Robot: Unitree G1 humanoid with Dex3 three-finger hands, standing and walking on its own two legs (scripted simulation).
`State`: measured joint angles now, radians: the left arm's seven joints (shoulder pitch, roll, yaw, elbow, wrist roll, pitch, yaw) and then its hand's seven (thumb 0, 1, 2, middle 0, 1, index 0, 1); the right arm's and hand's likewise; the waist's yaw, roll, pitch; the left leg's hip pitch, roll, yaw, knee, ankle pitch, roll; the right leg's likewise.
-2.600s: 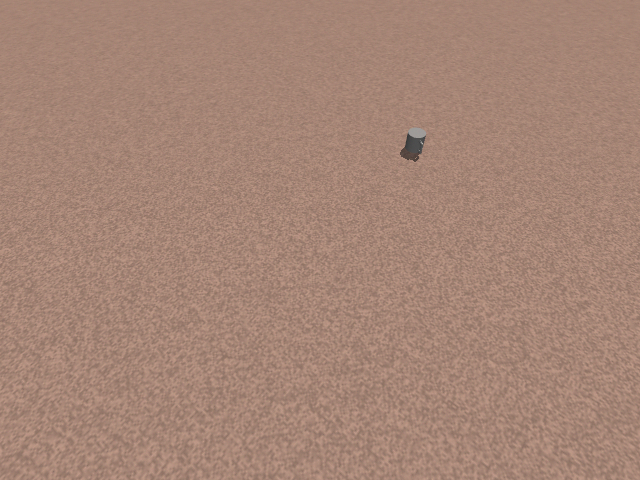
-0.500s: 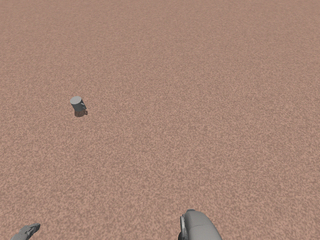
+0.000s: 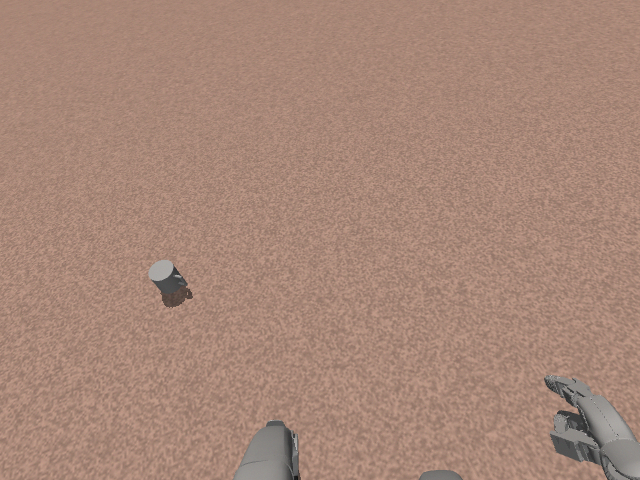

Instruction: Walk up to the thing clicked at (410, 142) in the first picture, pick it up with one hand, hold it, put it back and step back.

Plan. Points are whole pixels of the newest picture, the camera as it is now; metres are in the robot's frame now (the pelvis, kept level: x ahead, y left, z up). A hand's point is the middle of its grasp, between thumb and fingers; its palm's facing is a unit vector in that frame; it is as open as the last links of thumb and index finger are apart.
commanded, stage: walk up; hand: left
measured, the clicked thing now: (170, 277) +0.84 +0.65 -0.69
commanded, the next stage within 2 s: none
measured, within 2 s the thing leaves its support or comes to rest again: neither
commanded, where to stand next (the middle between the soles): +0.39 +0.73 m, yaw -43 degrees
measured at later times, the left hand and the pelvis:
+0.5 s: hand (40, 368) +0.29 +0.49 -0.10, palm faces -0.21 -0.75 -0.62, open 7.4 cm; pelvis +0.13 +0.20 -0.01, yaw -14 degrees
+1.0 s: hand out of the picture +0.42 +0.69 -0.13, palm faces -0.39 -0.72 -0.57, open 7.4 cm; pelvis +0.22 +0.43 -0.01, yaw -24 degrees
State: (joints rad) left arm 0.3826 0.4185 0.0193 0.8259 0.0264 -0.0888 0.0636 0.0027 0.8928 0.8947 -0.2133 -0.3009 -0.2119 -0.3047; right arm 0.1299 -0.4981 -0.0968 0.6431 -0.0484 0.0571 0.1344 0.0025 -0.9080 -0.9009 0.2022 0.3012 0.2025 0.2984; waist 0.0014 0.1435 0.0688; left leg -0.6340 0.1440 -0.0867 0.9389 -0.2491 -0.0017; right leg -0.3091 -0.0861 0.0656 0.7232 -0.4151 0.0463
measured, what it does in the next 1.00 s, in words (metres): steps to the left, turning right: left foot, then right foot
